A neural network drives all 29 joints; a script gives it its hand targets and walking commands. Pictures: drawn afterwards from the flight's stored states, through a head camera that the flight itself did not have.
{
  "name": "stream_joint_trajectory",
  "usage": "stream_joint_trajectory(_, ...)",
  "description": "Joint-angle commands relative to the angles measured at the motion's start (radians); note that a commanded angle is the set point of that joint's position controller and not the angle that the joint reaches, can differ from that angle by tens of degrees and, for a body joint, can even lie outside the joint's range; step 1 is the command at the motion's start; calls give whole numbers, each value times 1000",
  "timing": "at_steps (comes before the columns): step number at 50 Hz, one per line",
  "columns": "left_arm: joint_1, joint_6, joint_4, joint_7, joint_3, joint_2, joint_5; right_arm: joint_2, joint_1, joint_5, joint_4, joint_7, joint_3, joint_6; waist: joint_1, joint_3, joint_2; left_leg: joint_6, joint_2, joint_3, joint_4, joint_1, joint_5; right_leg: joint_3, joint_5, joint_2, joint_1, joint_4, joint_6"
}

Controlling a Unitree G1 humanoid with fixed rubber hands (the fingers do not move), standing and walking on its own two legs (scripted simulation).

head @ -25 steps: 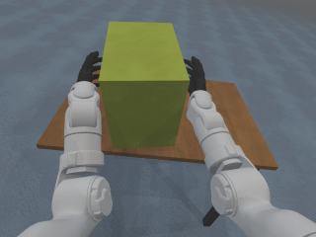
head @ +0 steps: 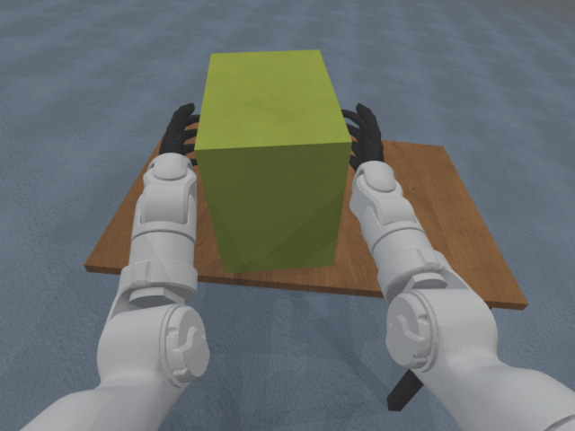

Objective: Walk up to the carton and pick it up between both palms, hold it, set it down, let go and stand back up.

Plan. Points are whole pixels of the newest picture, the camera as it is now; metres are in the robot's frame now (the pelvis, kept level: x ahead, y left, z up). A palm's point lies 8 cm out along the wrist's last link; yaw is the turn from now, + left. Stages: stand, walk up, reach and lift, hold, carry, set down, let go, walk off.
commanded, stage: set down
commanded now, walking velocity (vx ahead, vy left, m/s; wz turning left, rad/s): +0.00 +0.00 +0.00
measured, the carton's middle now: (272, 160) +0.47 +0.01 +0.16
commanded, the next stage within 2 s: none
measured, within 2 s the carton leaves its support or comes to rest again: neither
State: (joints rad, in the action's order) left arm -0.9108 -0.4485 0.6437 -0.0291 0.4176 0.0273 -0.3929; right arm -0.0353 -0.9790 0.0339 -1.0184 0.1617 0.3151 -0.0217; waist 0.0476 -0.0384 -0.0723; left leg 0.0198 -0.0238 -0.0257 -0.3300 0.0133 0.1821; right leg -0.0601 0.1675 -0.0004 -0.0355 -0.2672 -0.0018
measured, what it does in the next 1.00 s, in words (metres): stands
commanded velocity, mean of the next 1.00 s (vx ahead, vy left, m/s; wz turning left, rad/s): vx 0.00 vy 0.00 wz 0.00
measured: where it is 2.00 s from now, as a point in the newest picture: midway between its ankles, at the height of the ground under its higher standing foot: outside the picture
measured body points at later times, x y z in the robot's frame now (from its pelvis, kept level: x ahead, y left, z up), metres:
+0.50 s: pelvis +0.01 +0.00 +0.00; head -0.01 +0.02 +0.45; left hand +0.44 +0.13 +0.17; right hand +0.43 -0.13 +0.18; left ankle +0.01 +0.13 -0.75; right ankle +0.00 -0.11 -0.75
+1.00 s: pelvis +0.01 +0.00 +0.00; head +0.01 +0.02 +0.45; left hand +0.45 +0.12 +0.14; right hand +0.44 -0.14 +0.15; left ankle +0.01 +0.13 -0.75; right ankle +0.00 -0.11 -0.75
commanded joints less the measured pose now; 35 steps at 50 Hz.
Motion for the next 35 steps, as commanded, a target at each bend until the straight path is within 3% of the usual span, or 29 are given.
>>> stream_joint_trajectory(1, -711, 109, -57, 119, -329, 533, 124, -447, -708, 6, 138, -136, -187, 64, 20, 469, 116, 54, 49, 101, -3, -154, -350, -77, -292, -48, -46, 3, 50)
stream_joint_trajectory(9, -744, 159, -22, 91, -320, 532, 132, -472, -710, 21, 92, -148, -175, 73, -2, 509, 132, 48, 50, 105, -1, -110, -330, -60, -323, -37, -49, -8, 50)
stream_joint_trajectory(19, -736, 195, 32, 83, -254, 495, 113, -506, -689, 70, 67, -166, -146, 64, -27, 533, 91, 22, 53, 117, 23, -31, -272, -40, -377, -28, -97, -28, 63)
stream_joint_trajectory(20, -730, 197, 54, 89, -272, 510, 117, -502, -666, 86, 85, -166, -116, 67, -1, 545, 114, 38, 49, 115, 13, -63, -295, -45, -363, -28, -81, -24, 60)
stream_joint_trajectory(28, -716, 236, 58, 84, -254, 512, 103, -504, -637, 135, 86, -185, -102, 86, -17, 583, 113, 52, 42, 122, -17, -105, -410, -52, -419, -39, -63, -33, 52)
stream_joint_trajectory(35, -682, 243, 85, 85, -223, 493, 91, -510, -614, 157, 87, -195, -99, 92, -30, 552, 86, 35, 41, 129, -1, -52, -371, -45, -449, -33, -84, -45, 60)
